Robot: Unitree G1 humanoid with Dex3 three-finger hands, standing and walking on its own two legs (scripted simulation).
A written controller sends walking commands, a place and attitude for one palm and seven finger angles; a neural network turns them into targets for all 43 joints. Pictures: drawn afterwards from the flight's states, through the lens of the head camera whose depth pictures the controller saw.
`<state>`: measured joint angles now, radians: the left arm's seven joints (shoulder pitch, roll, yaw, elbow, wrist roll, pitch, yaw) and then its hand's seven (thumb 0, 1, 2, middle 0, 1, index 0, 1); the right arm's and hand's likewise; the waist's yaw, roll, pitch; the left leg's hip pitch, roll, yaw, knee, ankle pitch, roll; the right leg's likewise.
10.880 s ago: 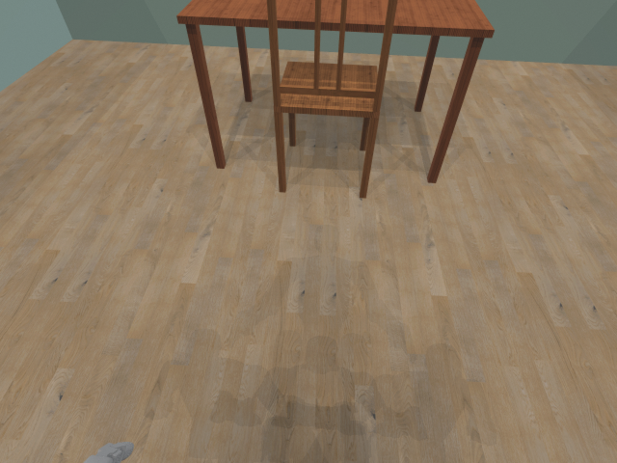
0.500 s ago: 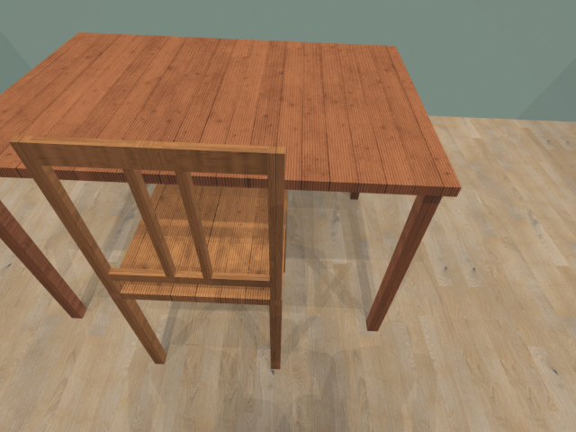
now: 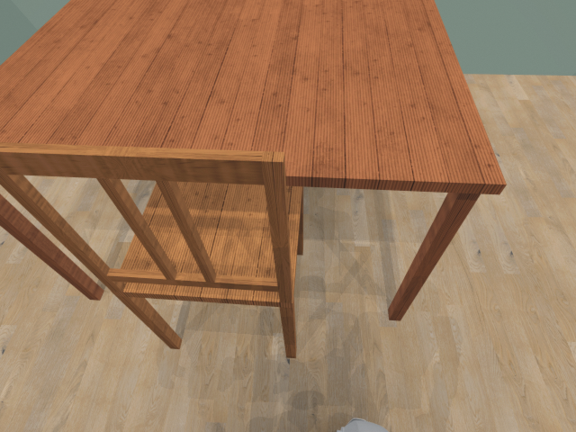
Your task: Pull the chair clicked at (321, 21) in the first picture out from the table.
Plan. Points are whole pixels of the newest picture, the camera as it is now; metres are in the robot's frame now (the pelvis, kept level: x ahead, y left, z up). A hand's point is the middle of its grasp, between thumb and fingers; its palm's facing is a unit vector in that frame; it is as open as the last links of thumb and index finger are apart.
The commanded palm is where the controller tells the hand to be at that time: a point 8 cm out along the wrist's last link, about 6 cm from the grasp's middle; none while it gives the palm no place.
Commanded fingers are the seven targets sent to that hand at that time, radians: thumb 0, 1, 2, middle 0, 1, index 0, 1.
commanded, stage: come to a stop and stand still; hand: left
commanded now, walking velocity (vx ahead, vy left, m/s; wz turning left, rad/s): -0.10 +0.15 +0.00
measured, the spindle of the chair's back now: (145, 235) +0.43 +0.29 -0.04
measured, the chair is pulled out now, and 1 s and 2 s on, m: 0.00 0.00 0.00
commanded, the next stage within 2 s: look again from close up in 1.12 s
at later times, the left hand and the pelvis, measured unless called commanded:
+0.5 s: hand out of the picture -0.06 +0.21 -0.16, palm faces +0.02 -0.98 -0.17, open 7.3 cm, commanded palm none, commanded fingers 0.00 0.90 0.90 -0.20 -0.30 -0.20 -0.30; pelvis -0.05 +0.03 +0.02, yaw -2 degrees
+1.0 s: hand out of the picture -0.08 +0.12 -0.16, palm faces +0.02 -0.99 -0.11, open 7.3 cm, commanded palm none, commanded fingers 0.00 0.90 0.90 -0.20 -0.30 -0.20 -0.30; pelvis -0.05 -0.02 +0.02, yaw -2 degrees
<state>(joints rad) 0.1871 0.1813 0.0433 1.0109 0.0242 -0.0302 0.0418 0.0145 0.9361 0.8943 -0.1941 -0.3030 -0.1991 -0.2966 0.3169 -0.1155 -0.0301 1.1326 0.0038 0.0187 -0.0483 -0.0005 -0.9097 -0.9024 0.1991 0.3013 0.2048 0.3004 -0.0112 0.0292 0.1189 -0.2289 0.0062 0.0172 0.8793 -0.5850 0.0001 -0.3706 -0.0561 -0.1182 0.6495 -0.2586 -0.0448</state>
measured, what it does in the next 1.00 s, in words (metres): steps on the spot: left foot, then right foot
